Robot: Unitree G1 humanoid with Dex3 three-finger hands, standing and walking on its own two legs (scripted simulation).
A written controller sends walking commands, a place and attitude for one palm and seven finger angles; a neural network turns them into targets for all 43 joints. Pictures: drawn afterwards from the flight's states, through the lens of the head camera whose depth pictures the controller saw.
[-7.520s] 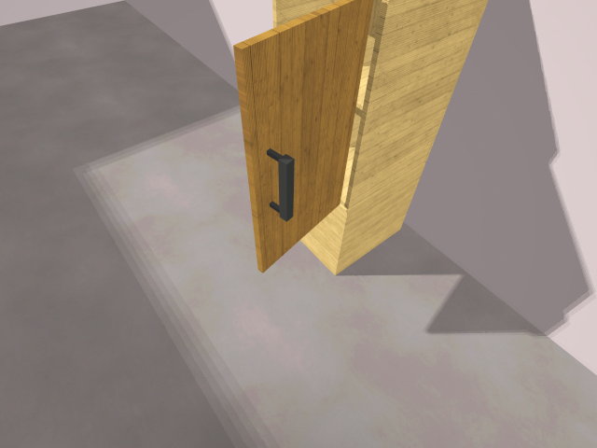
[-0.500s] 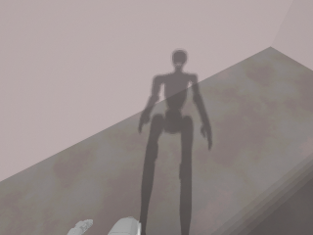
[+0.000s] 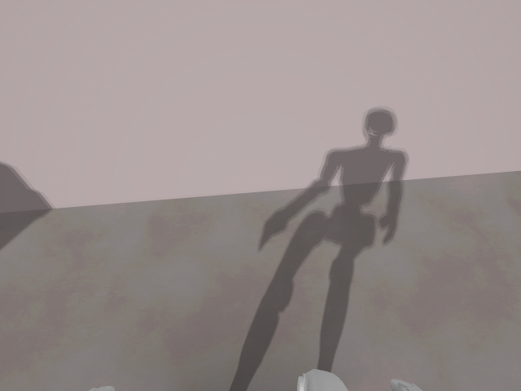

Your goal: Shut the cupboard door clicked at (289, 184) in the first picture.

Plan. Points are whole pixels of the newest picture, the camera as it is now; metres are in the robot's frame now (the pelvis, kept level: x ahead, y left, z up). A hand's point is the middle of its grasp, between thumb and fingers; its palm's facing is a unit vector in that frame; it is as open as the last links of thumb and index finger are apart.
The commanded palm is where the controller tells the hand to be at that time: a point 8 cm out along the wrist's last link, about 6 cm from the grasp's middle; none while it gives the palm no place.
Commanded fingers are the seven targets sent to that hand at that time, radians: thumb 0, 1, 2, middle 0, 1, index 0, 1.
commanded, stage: walk to a spot facing it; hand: left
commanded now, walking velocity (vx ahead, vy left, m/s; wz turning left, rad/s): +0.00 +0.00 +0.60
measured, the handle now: out of the picture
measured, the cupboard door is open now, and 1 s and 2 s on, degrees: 100 100 100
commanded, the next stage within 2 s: none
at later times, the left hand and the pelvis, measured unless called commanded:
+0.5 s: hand out of the picture +0.04 +0.13 -0.15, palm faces +0.29 -0.92 -0.25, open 7.3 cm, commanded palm none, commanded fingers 0.00 0.90 0.90 -0.20 -0.30 -0.20 -0.30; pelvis +0.01 -0.07 +0.00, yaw +19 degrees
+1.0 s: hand out of the picture -0.04 +0.20 -0.16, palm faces +0.57 -0.79 -0.22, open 7.4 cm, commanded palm none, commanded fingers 0.00 0.90 0.90 -0.20 -0.30 -0.20 -0.30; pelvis +0.02 -0.02 +0.01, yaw +35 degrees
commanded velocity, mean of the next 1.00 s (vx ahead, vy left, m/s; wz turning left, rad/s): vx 0.09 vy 0.00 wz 0.60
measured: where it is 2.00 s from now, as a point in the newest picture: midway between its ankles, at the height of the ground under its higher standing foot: (207, 346)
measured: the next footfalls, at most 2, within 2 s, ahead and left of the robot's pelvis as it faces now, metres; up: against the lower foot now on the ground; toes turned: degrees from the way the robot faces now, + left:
right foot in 0.26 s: +0.06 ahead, -0.16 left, +0.00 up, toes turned +7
left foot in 0.70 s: -0.01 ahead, +0.07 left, +0.00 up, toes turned +32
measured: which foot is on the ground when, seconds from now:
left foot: down 0.00-0.26, up 0.28-0.68, down 0.70-1.00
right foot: up 0.00-0.24, down 0.26-0.70, up 0.72-1.00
